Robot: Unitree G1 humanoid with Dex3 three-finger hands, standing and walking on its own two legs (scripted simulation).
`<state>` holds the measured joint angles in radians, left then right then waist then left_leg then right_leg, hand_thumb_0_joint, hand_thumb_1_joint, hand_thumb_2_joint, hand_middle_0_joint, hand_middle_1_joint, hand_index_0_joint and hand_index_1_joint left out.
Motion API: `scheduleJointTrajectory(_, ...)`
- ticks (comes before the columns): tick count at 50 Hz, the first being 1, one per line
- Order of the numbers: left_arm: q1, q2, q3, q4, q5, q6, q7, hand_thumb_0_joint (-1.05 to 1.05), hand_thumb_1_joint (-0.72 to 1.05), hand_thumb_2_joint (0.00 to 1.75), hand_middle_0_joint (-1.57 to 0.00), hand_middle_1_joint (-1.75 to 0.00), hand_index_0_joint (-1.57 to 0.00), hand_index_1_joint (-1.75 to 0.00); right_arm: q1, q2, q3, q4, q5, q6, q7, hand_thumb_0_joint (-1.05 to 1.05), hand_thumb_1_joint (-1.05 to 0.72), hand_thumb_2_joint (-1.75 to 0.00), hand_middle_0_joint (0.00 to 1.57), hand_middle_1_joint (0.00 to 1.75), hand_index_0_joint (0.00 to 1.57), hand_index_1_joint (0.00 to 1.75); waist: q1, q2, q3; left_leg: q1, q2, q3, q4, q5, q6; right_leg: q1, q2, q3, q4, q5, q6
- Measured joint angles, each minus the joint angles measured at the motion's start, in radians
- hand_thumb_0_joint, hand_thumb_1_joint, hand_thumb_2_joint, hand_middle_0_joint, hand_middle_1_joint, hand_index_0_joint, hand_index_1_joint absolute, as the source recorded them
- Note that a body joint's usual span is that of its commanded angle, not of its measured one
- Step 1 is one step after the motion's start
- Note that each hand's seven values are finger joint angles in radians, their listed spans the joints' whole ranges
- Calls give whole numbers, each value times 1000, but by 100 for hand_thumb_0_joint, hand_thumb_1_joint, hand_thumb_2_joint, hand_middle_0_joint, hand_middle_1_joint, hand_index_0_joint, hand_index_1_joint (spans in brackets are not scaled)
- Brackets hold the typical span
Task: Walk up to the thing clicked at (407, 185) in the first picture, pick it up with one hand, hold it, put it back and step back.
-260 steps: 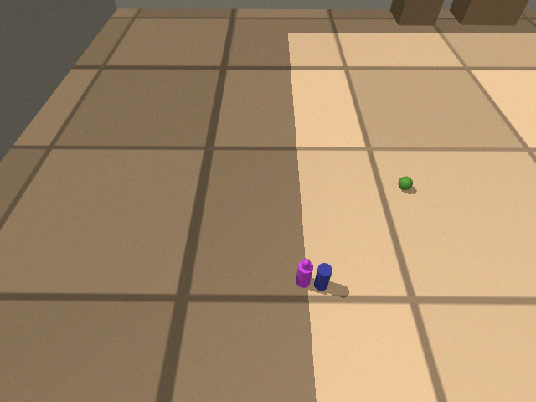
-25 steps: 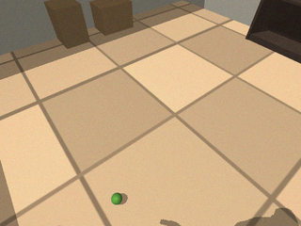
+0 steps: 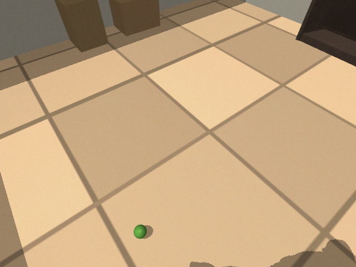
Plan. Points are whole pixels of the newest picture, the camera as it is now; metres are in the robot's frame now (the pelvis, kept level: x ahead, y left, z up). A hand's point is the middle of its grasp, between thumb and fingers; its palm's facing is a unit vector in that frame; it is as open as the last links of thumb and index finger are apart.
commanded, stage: walk up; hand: left
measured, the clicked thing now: (140, 231) +0.40 +0.23 -0.75
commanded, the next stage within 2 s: stand in 0.14 s
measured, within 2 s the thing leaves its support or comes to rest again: neither
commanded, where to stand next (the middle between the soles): +0.03 +0.00 m, yaw +0 degrees
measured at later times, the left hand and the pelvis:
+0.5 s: hand out of the picture +0.10 +0.25 -0.16, palm faces -0.01 -0.94 -0.35, open 7.4 cm; pelvis +0.02 -0.01 +0.00, yaw +0 degrees
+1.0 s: hand out of the picture +0.10 +0.24 -0.16, palm faces +0.00 -0.94 -0.35, open 7.4 cm; pelvis +0.02 -0.02 +0.00, yaw +1 degrees
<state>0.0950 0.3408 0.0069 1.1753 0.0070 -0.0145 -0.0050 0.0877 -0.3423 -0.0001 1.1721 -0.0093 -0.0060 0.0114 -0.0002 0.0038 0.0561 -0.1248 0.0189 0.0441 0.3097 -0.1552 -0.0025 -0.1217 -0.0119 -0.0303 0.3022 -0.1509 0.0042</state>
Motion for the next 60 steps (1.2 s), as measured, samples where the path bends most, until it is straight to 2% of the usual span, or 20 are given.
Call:
scheduleJointTrajectory(18,-20,7,-3,-23,-1,0,5,0,90,90,-20,-30,-20,-30,-6,4,4,-19,-4,-6,-8,0,-90,-90,20,30,21,30,-11,-9,-19,23,1,-5,-17,-10,-7,20,1,-5,-6,-18,-4)
scheduleJointTrajectory(60,9,9,-4,-31,-1,3,6,0,90,90,-20,-30,-20,-30,15,-5,10,-35,-4,-2,-11,0,-90,-90,20,30,21,30,-4,3,-21,44,21,-18,-25,-16,-27,45,21,-18,-15,-28,-24)
